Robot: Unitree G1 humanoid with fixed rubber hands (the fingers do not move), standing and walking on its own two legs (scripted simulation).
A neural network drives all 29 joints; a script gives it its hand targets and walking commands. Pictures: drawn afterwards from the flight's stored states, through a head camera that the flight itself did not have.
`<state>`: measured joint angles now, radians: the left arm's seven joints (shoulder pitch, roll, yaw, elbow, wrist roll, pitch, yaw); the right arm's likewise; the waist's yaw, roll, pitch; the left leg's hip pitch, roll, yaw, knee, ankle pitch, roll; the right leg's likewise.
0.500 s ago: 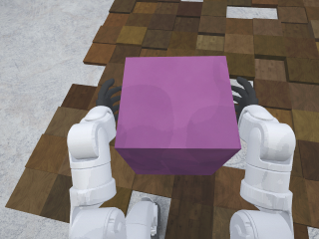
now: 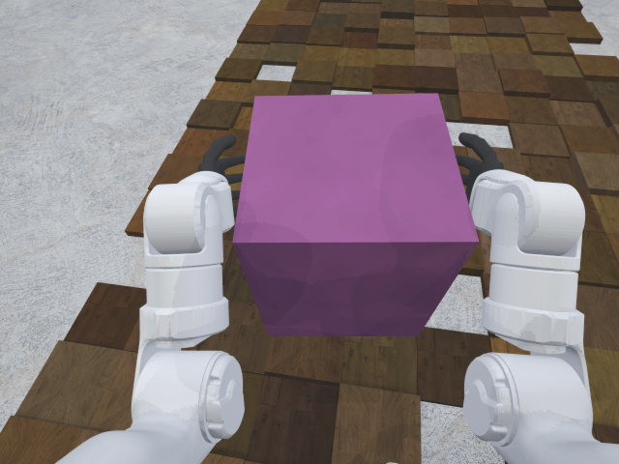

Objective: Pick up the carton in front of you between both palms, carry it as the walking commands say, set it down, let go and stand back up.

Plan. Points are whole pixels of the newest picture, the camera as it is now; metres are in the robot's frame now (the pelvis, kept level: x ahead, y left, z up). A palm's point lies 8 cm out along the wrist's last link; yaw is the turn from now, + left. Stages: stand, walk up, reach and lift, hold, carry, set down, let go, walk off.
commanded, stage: carry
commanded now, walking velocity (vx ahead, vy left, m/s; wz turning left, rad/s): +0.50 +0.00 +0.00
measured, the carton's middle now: (343, 227) +0.38 +0.00 +0.09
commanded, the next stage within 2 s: none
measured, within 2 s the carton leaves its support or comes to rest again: neither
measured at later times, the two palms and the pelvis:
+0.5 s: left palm (246, 53) +0.72 +0.16 +0.15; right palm (422, 56) +0.70 -0.13 +0.15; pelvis +0.34 +0.04 +0.00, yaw +0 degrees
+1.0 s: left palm out of the picture +1.03 +0.25 +0.14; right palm out of the picture +1.07 -0.05 +0.14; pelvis +0.69 +0.05 +0.03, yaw +3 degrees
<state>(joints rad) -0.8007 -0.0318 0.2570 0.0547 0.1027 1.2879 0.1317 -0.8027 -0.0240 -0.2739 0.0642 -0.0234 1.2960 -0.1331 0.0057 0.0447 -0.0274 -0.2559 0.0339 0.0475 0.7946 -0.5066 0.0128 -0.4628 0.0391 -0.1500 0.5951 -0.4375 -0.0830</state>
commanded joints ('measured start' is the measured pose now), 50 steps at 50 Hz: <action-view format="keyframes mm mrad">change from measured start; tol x32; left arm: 1 -707 -1003 -648 -42 -454 -6 -234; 50 -492 -1051 -852 -179 -554 -159 -273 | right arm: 1 -777 1066 648 -58 383 3 253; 50 -388 947 743 -238 257 -164 195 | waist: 1 93 -185 -446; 17 -80 213 -524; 33 -4 142 -443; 36 124 -385 -687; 50 -54 -98 -460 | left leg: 1 -600 -36 -89 550 -31 11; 14 291 -72 185 -366 521 16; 17 676 314 -514 -329 718 200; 33 304 108 92 -137 1443 72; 34 45 89 64 152 1375 -19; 36 -472 -140 -27 698 30 -68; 42 -507 -35 -63 196 -18 22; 50 337 -30 72 -416 580 8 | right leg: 1 805 -376 674 -234 278 -226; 13 477 -184 39 40 843 -16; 16 -135 -40 109 665 -145 31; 19 -407 -54 155 963 -33 41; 30 -274 0 -51 114 370 37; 33 197 95 -171 -45 385 8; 36 947 -305 579 -116 897 -286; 50 161 -142 86 109 497 53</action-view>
